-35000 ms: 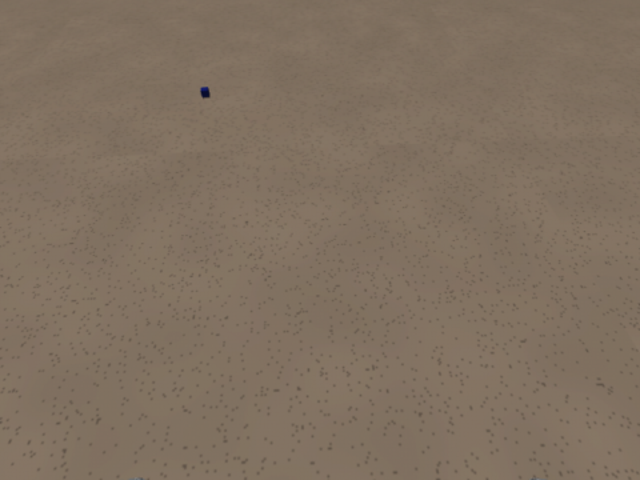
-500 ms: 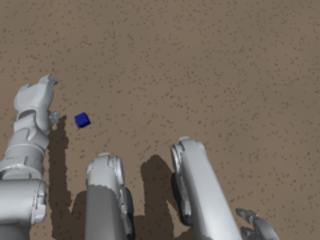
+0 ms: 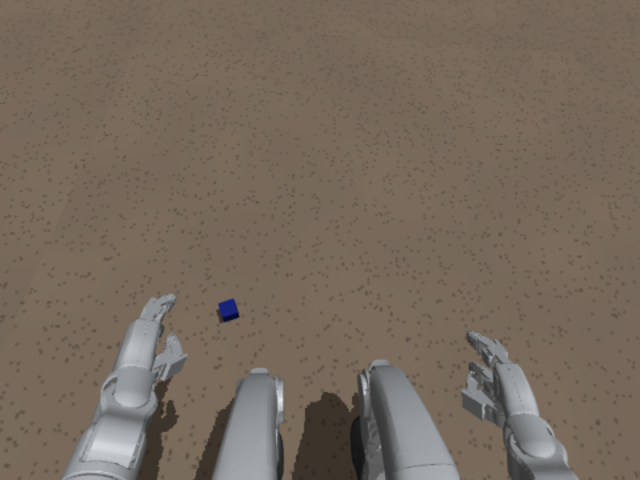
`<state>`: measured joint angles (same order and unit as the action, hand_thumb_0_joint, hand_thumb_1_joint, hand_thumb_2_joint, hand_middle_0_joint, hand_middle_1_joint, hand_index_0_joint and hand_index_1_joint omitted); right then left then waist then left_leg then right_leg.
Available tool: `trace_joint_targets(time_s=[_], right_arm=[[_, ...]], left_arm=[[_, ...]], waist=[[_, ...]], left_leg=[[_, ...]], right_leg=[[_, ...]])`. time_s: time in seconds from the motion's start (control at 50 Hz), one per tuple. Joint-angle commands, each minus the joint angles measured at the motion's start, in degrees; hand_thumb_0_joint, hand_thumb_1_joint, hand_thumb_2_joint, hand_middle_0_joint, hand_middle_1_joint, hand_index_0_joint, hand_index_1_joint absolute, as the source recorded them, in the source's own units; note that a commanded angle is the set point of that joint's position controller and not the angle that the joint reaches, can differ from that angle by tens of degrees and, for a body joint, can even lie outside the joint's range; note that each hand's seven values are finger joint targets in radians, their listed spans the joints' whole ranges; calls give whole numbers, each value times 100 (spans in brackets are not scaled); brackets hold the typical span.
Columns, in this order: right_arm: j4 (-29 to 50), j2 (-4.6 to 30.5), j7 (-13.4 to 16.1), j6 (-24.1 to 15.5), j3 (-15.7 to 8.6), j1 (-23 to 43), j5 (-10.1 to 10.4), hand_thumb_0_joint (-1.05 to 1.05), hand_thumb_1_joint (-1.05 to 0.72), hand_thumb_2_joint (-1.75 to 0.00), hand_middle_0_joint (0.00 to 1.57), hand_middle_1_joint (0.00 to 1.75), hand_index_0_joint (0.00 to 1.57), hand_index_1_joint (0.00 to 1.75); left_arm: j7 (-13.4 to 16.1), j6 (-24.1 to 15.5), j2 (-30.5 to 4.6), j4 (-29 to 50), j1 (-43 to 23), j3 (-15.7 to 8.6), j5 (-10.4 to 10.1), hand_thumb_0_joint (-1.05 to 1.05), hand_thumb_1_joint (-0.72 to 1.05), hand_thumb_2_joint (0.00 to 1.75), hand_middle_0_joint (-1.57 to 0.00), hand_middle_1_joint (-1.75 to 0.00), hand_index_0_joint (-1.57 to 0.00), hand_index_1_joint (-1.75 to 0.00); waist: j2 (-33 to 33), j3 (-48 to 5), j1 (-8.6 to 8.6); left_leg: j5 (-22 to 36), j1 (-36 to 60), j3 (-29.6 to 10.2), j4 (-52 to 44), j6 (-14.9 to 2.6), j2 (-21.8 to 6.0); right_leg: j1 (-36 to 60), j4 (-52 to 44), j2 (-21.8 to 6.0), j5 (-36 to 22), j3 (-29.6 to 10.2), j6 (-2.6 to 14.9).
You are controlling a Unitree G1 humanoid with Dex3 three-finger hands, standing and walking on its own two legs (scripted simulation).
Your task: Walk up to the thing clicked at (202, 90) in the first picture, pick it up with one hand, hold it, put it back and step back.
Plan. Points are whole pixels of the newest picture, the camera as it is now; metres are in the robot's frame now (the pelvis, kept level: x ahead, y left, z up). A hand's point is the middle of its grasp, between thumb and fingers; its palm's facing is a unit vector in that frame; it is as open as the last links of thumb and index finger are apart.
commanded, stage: home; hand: left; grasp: from above
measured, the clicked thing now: (229, 310) +0.50 +0.22 -0.57
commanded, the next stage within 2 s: none
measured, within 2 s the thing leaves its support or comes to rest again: neither
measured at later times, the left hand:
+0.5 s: hand (132, 372) +0.23 +0.19 +0.08, palm faces +0.08 -0.97 -0.21, open 7.4 cm
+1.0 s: hand (134, 384) +0.22 +0.18 +0.08, palm faces +0.07 -0.98 -0.20, open 7.4 cm
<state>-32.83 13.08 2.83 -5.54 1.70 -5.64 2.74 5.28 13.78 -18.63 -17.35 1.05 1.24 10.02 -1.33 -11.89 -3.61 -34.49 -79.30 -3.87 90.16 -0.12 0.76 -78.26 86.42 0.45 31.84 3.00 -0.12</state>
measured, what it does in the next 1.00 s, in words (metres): rises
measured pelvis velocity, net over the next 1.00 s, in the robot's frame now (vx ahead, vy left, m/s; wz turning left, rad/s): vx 0.06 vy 0.00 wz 0.03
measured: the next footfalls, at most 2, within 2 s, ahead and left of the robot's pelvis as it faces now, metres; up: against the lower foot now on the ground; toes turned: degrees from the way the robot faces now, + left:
none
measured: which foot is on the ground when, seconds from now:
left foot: down 0.00-1.00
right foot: down 0.00-1.00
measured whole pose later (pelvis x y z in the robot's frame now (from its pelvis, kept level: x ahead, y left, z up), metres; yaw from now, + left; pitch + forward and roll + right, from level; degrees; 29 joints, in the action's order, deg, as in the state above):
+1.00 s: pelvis +0.06 +0.00 +0.13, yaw +2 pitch +9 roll -2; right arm -30.4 12.7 10.2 -13.7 2.8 -17.2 0.8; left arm 1.0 25.5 -13.1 6.9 28.7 -1.4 -3.1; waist -2.5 -9.0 -2.0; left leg -28.1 -38.8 -3.9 57.5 -0.1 0.1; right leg -37.4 53.6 0.8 25.6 2.7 0.0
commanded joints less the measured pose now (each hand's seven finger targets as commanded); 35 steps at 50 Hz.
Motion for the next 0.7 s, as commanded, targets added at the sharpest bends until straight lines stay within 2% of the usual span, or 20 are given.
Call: trace_joint_targets(time_s=[0.0, 0.04, 0.08, 0.12, 0.18, 0.28, 0.34, 0.42, 0.46, 0.48, 0.56, 0.64, 0.68], right_arm=[[763, 791, 237, -320, -314, -221, 4, 0, -90, -90, 20, 30, 20, 30], [823, 725, 307, -359, -267, -310, 17, 0, -90, -90, 20, 30, 20, 30], [902, 700, 385, -393, -216, -399, 35, 0, -90, -90, 20, 30, 20, 30], [919, 658, 467, -429, -180, -524, 31, 0, -90, -90, 20, 30, 20, 30], [1048, 624, 581, -491, -129, -662, 15, 0, -90, -90, 20, 30, 20, 30], [1197, 537, 763, -629, -129, -879, -40, 0, -90, -90, 20, 30, 20, 30], [1224, 538, 820, -720, -152, -946, -86, 0, -90, -90, 20, 30, 20, 30], [1249, 546, 854, -839, -183, -919, -139, 0, -90, -90, 20, 30, 20, 30], [1299, 570, 862, -889, -213, -908, -146, 0, -90, -90, 20, 30, 20, 30], [1310, 588, 860, -920, -223, -887, -161, 0, -90, -90, 20, 30, 20, 30], [1240, 643, 848, -1030, -234, -850, -190, 0, -90, -90, 20, 30, 20, 30], [1254, 647, 837, -1103, -257, -860, -204, 0, -90, -90, 20, 30, 20, 30], [1236, 655, 820, -1134, -238, -810, -219, 0, -90, -90, 20, 30, 20, 30]], left_arm=[[145, -39, -703, 1531, -248, -536, -520, 0, 90, 90, -20, -30, -20, -30], [127, 104, -510, 1682, 162, -472, -657, 0, 90, 90, -20, -30, -20, -30], [114, 258, -457, 1890, 440, -594, -825, 0, 90, 90, -20, -30, -20, -30], [94, 406, -288, 2139, 773, -630, -999, 0, 90, 90, -20, -30, -20, -30], [56, 623, -120, 2532, 1314, -649, -1232, 0, 90, 90, -20, -30, -20, -30], [-22, 865, 10, 3227, 2194, -680, -1426, 0, 90, 90, -20, -30, -20, -30], [-98, 944, 55, 3407, 2575, -665, -1429, 0, 90, 90, -20, -30, -20, -30], [-228, 956, 107, 3468, 2763, -600, -1387, 0, 90, 90, -20, -30, -20, -30], [-276, 961, 44, 3578, 2833, -649, -1368, 0, 90, 90, -20, -30, -20, -30], [-298, 961, 63, 3574, 2840, -612, -1356, 0, 90, 90, -20, -30, -20, -30], [-393, 940, 65, 3394, 2565, -560, -1313, 0, 90, 90, -20, -30, -20, -30], [-408, 903, -24, 3553, 2609, -687, -1307, 0, 90, 90, -20, -30, -20, -30], [-414, 905, -1, 3558, 2559, -637, -1299, 0, 90, 90, -20, -30, -20, -30]], waist=[[-369, -1504, -111], [-345, -1436, -132], [-391, -1314, -64], [-385, -1347, -68], [-371, -1137, -12], [-316, -915, 35], [-251, -690, 9], [-14, -271, 15], [-83, -230, 71], [-9, -195, 38], [-58, 119, 2], [-38, -184, 74], [-125, -184, 64]], left_leg=[[-184, 2018, -97, -2268, -170, -4], [113, 2361, -64, -2507, -158, -6], [279, 2692, -116, -2797, -134, -25], [769, 3065, -158, -3021, -90, -52], [1105, 3509, -153, -3411, -64, -55], [1939, 4071, 46, -3707, -83, -3], [2276, 4279, 15, -3869, -74, -30], [2065, 4325, 5, -4086, -111, -36], [1997, 4391, 29, -4148, -114, -26], [2002, 4380, 25, -4158, -117, -24], [1730, 4368, 2, -4292, -90, -57], [2010, 4483, 69, -4137, -105, -6], [1997, 4494, 85, -4148, -102, 5]], right_leg=[[1945, -2070, 107, 17, -187, 132], [2259, -2333, 99, -213, -174, 136], [2537, -2558, 91, -366, -169, 138], [2885, -2734, 101, -736, -122, 141], [3374, -3107, 114, -1032, -74, 128], [4157, -3685, 133, -1741, -39, 109], [4282, -3837, 149, -2001, 8, 106], [4353, -4067, 156, -1772, 58, 88], [4385, -4113, 143, -1706, 62, 79], [4394, -4135, 146, -1702, 70, 69], [4212, -4139, 148, -1401, 102, 72], [4459, -4134, 98, -1706, 39, 50], [4472, -4126, 99, -1737, 30, 49]])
